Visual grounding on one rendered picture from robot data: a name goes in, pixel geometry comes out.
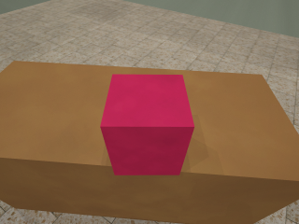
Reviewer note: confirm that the carton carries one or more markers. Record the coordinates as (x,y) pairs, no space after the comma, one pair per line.
(147,124)

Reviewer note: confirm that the pedestal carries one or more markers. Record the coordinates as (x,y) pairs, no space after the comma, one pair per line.
(241,165)

